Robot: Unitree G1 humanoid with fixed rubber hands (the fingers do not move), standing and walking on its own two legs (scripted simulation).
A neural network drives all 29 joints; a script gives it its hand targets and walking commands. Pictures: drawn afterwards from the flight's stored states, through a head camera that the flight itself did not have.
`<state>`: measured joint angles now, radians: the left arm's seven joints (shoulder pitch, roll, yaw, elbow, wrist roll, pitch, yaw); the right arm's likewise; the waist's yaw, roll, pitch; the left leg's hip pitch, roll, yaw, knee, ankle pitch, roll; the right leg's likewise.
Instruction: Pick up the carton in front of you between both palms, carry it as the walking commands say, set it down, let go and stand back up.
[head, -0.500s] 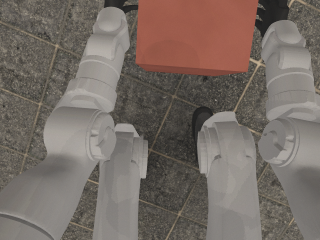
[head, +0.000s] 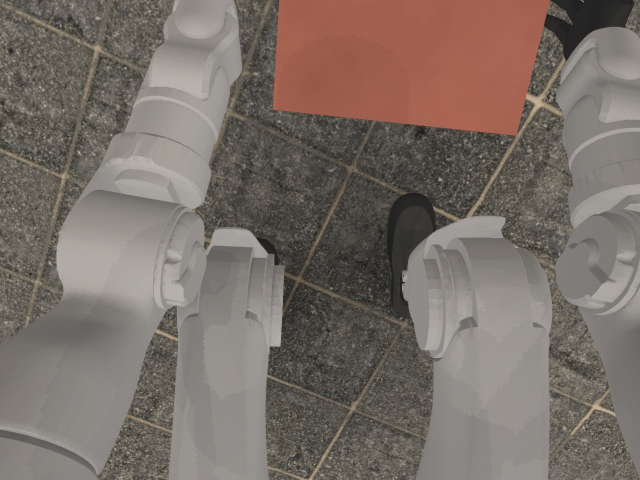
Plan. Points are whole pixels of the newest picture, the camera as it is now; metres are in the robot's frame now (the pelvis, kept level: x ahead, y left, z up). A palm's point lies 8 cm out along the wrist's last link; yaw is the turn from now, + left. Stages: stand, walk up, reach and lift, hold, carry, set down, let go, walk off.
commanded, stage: set down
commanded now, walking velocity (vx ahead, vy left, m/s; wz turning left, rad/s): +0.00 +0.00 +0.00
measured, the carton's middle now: (390, 24) +0.50 -0.11 -0.26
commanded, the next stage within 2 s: let go in 1.18 s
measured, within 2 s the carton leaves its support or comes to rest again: neither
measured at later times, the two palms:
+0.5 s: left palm out of the picture +0.55 +0.05 -0.06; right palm out of the picture +0.48 -0.32 -0.07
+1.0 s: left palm out of the picture +0.56 +0.06 +0.08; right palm out of the picture +0.48 -0.33 +0.08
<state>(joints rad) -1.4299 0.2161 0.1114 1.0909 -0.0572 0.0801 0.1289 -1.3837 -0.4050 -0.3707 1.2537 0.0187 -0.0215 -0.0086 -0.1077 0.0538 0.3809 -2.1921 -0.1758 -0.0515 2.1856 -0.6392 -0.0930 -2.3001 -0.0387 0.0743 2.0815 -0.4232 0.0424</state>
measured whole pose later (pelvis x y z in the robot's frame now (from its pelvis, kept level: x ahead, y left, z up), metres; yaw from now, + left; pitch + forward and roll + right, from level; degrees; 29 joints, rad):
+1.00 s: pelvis +0.03 -0.01 +0.18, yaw -2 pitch +46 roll +4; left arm -1.03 0.15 0.21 0.72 0.00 0.20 0.14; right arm -1.00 -0.34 -0.34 0.78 0.05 0.16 0.06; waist -0.09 0.04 -0.07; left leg -1.79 -0.08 -0.05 1.53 -0.55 -0.06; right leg -1.91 0.01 0.06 1.47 -0.36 0.02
